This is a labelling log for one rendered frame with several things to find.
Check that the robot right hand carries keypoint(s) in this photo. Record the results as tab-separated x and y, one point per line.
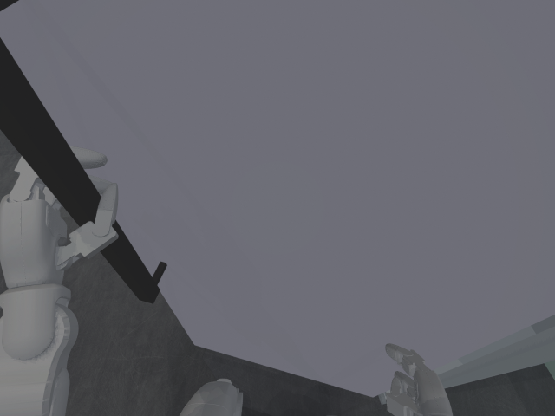
424	395

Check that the fridge door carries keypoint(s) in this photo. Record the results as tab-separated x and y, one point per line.
321	177

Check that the left robot thigh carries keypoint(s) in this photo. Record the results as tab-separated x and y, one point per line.
215	398

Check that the robot left hand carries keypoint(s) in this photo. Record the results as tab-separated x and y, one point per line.
30	226

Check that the handle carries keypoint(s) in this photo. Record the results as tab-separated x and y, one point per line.
28	126

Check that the robot left forearm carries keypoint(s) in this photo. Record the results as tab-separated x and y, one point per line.
37	333

